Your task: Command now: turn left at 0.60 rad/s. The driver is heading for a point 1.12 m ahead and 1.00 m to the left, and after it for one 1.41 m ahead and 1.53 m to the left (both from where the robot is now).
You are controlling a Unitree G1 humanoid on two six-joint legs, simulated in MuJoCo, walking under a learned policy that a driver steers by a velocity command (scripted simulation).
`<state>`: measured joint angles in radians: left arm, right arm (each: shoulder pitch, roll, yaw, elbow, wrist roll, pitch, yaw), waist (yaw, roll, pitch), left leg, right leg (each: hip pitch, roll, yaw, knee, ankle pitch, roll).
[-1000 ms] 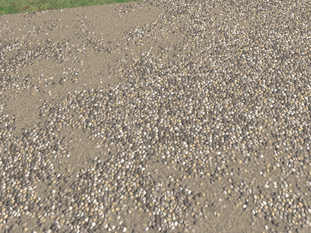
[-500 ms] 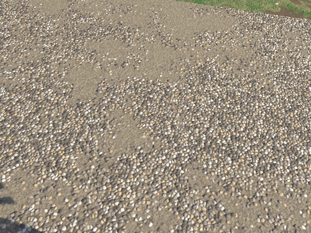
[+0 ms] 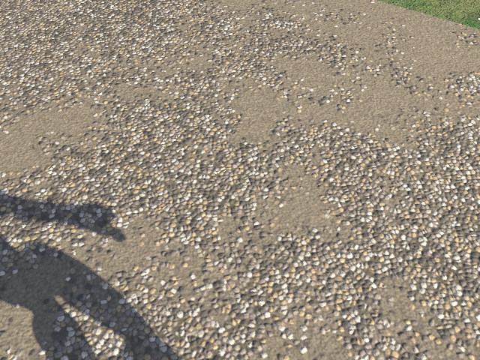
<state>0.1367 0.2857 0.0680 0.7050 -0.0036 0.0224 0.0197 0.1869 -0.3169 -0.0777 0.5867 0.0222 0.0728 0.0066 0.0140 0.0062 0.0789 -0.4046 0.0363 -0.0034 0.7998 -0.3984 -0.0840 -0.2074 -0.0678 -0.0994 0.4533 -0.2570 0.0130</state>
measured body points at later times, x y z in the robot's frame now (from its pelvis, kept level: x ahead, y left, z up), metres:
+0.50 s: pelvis +0.01 +0.03 +0.00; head +0.04 +0.05 +0.45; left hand +0.10 +0.35 -0.10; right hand +0.25 -0.20 -0.08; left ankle +0.00 +0.13 -0.74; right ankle +0.06 -0.11 -0.72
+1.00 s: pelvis +0.01 +0.05 -0.01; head +0.02 +0.07 +0.44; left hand -0.06 +0.36 -0.11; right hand +0.30 -0.08 -0.08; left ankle -0.07 +0.12 -0.74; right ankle +0.06 -0.09 -0.74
